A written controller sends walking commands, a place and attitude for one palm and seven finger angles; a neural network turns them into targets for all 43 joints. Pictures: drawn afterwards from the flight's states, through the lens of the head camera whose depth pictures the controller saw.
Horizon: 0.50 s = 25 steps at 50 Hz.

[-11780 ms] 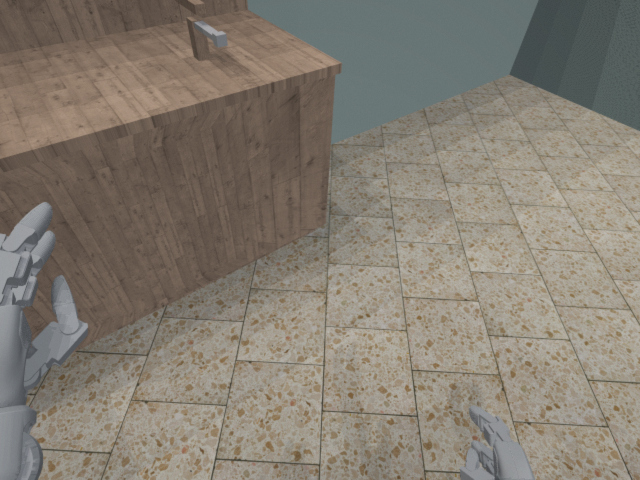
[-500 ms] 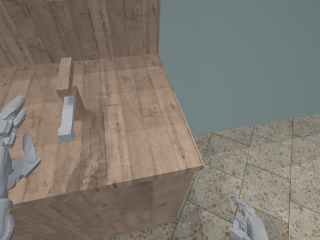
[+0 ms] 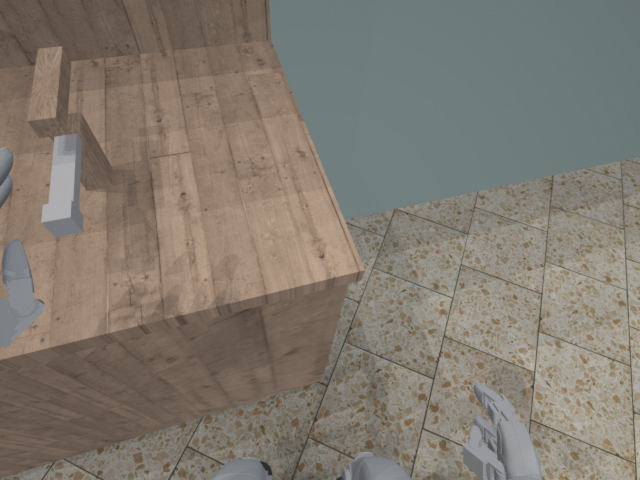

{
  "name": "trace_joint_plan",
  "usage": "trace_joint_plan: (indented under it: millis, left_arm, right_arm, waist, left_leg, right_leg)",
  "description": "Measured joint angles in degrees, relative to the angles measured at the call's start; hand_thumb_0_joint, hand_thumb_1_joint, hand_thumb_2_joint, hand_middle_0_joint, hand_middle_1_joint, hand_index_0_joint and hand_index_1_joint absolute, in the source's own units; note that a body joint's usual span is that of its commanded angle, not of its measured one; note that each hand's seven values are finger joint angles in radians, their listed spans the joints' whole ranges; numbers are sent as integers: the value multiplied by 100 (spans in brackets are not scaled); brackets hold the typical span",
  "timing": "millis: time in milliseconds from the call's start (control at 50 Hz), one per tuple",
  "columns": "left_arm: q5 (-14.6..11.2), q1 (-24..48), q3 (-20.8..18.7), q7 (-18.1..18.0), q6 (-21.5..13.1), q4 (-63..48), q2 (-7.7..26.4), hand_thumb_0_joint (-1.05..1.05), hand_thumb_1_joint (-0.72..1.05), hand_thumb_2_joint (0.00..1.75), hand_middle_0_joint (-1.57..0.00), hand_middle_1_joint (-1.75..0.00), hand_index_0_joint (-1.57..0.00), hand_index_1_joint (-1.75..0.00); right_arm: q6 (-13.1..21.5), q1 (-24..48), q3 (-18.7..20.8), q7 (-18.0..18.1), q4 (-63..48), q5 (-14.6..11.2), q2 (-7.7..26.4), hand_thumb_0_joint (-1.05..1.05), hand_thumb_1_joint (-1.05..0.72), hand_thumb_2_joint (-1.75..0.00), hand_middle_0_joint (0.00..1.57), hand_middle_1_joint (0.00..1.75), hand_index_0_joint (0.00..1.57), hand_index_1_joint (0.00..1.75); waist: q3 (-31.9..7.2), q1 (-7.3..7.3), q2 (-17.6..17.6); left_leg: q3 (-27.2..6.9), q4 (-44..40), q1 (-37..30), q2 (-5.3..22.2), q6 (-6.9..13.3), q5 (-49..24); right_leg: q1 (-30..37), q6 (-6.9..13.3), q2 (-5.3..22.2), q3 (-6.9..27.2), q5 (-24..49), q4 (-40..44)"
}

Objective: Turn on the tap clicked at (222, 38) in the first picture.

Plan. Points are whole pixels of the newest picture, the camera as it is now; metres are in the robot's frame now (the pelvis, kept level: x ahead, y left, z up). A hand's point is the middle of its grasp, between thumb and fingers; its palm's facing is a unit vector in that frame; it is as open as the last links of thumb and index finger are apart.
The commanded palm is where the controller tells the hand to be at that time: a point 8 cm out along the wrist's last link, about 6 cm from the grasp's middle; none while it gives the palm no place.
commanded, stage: shuffle to correct the standing spot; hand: left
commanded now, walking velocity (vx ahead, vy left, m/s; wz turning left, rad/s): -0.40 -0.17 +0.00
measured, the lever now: (63, 218) +0.35 +0.32 +0.11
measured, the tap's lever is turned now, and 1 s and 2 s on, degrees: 0 0 0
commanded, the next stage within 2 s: come to a stop and stand still in 0.06 s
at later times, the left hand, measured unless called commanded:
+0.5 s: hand (99, 400) +0.16 +0.19 +0.15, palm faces +0.37 -0.85 -0.39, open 7.4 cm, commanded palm +0.11 +0.21 +0.18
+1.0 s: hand out of the picture +0.08 +0.21 +0.18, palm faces +0.45 -0.82 -0.36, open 7.5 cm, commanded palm +0.02 +0.25 +0.18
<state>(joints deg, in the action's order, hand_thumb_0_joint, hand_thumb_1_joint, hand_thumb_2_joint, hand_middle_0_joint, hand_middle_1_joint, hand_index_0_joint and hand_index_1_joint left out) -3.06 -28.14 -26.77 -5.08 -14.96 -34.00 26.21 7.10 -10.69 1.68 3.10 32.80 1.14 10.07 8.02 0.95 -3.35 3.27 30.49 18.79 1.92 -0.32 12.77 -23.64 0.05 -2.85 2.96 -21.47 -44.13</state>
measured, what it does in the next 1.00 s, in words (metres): walks backwards: right foot, then left foot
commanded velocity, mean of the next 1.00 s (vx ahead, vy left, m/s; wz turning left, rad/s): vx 0.10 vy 0.01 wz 0.00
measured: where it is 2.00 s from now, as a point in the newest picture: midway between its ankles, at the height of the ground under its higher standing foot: outside the picture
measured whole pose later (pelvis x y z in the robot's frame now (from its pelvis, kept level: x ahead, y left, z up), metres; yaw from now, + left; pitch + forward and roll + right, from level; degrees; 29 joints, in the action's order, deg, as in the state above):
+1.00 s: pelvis -0.13 -0.04 +0.00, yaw +3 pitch -4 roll +1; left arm -1.4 -22.7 -19.7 -7.7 -9.4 -29.4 20.2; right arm 8.9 -11.2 0.8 1.4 34.8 -0.3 9.7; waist 5.3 0.8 -2.5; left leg 1.1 32.3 12.1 -0.8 0.6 16.3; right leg -24.7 1.4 -1.5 0.1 -25.4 -58.4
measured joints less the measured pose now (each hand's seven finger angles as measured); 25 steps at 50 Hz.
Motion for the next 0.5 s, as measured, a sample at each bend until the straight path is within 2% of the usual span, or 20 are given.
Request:
trace_joint_plan:
  millis: [60, 100, 160, 180, 200, 240, 280, 300, 340, 400, 420, 440, 460, 480, 500]
  left_arm:
    - [38, 203, -60, 52, 15, 118, -32, 1, 88, 89, -21, -31, -21, -30]
    - [58, 292, 18, 77, 56, 64, -154, 1, 88, 89, -21, -31, -21, -30]
    - [58, 164, 67, 89, 141, -187, -184, 1, 89, 89, -21, -31, -21, -30]
    - [72, 83, 34, 91, 167, -283, -130, 1, 89, 89, -21, -31, -21, -30]
    - [85, 51, 38, 99, 182, -341, -121, 1, 89, 89, -21, -31, -21, -30]
    - [53, 83, 138, 116, 271, -362, -100, 1, 88, 89, -21, -31, -21, -30]
    - [44, 102, 226, 82, 396, -259, -124, 1, 88, 89, -21, -31, -21, -30]
    - [41, 73, 232, 50, 450, -171, -150, 1, 88, 89, -21, -31, -21, -30]
    - [39, -3, 211, -34, 570, 38, -172, 1, 88, 89, -21, -31, -21, -31]
    - [62, -73, 137, -176, 669, 187, -115, 1, 88, 89, -21, -31, -21, -30]
    - [77, -20, 109, -216, 669, 204, -84, 1, 88, 89, -21, -31, -21, -30]
    - [93, 76, 66, -262, 671, 257, -55, 1, 88, 89, -21, -31, -21, -30]
    - [123, 141, 46, -307, 680, 316, -91, 1, 88, 89, -21, -31, -21, -30]
    - [154, 178, 69, -345, 677, 382, -193, 1, 88, 89, -21, -31, -21, -30]
    - [177, 221, 131, -349, 665, 455, -321, 1, 88, 89, -21, -31, -21, -30]
  right_arm:
    - [163, 81, -8, -54, 34, 121, -76, 1, -90, -90, 20, 30, 20, 29]
    - [211, 51, 11, -154, -53, 91, -84, 1, -90, -90, 20, 30, 20, 29]
    - [202, -100, -20, -273, -311, -30, -49, 1, -90, -90, 20, 30, 20, 30]
    - [178, -132, -40, -300, -389, -73, -30, 1, -90, -90, 20, 30, 20, 30]
    - [135, -94, -38, -314, -398, -121, 16, 1, -90, -90, 20, 30, 20, 30]
    - [40, -6, 7, -277, -254, -219, 89, 1, -90, -90, 20, 30, 20, 30]
    - [-123, 23, 11, -243, -25, -265, 124, 1, -90, -90, 20, 30, 20, 30]
    - [-219, 20, -1, -230, 62, -271, 129, 1, -90, -90, 20, 30, 20, 30]
    - [-359, -54, -21, -204, 144, -282, 125, 1, -90, -90, 20, 30, 20, 30]
    - [-306, -294, -19, -173, 107, -262, 185, 1, -90, -90, 20, 30, 20, 30]
    - [-248, -341, 9, -153, 124, -250, 183, 1, -90, -90, 20, 30, 20, 30]
    - [-216, -327, 33, -125, 207, -237, 93, 1, -90, -90, 20, 30, 20, 30]
    - [-185, -337, 40, -108, 257, -217, 23, 1, -90, -90, 20, 30, 20, 29]
    - [-142, -383, 37, -92, 268, -185, 4, 1, -90, -90, 20, 30, 20, 29]
    - [-95, -460, 48, -94, 246, -145, 26, 1, -90, -90, 20, 30, 20, 29]
  waist:
    - [194, 31, 79]
    - [292, 56, 212]
    - [287, 34, 380]
    - [267, 30, 412]
    - [315, -18, 517]
    - [362, -154, 597]
    - [199, -208, 476]
    - [73, -249, 400]
    - [-196, -337, 250]
    - [-544, -443, 119]
    - [-572, -448, 4]
    - [-480, -359, -312]
    - [-393, -215, -558]
    - [-385, -153, -622]
    - [-437, -207, -520]
  left_leg:
    - [5, -115, -14, 226, -88, -195]
    - [-20, -95, 0, 388, -163, -259]
    - [-73, 407, 249, 567, -266, -91]
    - [-86, 799, 421, 621, -240, 182]
    - [-209, 1363, 615, 642, -185, 722]
    - [-409, 3003, 1047, 351, -159, 1443]
    - [-282, 4142, 1220, 16, -148, 1433]
    - [-188, 4360, 1183, -87, -125, 1349]
    - [-48, 3947, 823, -180, -37, 1261]
    - [-86, 1825, -166, -178, 166, 1112]
    - [-86, 1293, -462, -239, 204, 1732]
    - [70, 1104, -637, -409, 224, 1890]
    - [268, 946, -826, -525, 232, 1708]
    - [372, 834, -939, -551, 227, 1453]
    - [332, 803, -950, -514, 220, 1301]
  right_leg:
    - [-353, 3, -77, -90, -450, -832]
    - [-244, 85, 45, -230, -298, -468]
    - [274, 147, 331, -396, 338, 730]
    - [356, 74, 413, -481, 759, 944]
    - [302, -4, 364, -561, 923, 791]
    - [222, -32, 361, -644, 752, 449]
    - [125, 28, 424, -579, 635, 346]
    - [61, 61, 446, -543, 639, 346]
    - [-73, 113, 508, -546, 699, 373]
    - [-392, 51, 503, -625, 720, 180]
    - [-518, 32, 545, -604, 666, -9]
    - [-575, 86, 659, -413, 511, -245]
    - [-605, 126, 681, -233, 251, -601]
    - [-618, 139, 620, -199, -34, -1008]
    - [-600, 142, 509, -258, -249, -1375]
